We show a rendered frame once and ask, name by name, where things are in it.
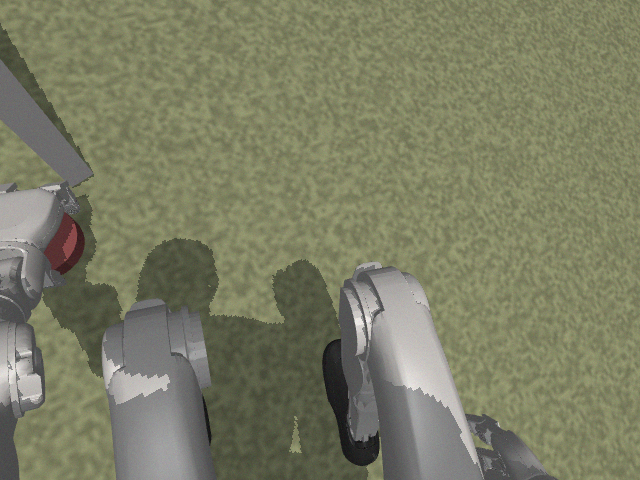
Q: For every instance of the left robot arm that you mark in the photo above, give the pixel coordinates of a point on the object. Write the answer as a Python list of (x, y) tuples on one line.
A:
[(22, 378)]

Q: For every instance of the right robot hand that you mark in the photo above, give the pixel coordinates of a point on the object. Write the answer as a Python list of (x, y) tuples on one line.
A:
[(511, 459)]

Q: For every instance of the left robot hand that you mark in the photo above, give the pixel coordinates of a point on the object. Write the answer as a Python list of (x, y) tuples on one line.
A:
[(34, 216)]

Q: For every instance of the tin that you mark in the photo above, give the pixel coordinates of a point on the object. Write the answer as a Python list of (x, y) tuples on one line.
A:
[(66, 247)]

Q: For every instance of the right robot foot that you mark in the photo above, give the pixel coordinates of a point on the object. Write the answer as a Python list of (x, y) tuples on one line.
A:
[(357, 452)]

